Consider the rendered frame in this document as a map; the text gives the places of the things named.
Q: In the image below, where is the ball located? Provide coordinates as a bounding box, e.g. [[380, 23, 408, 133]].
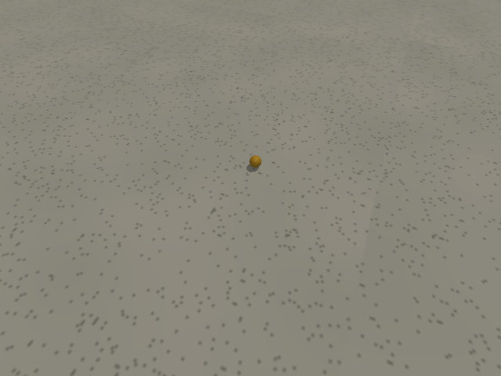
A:
[[250, 155, 261, 168]]

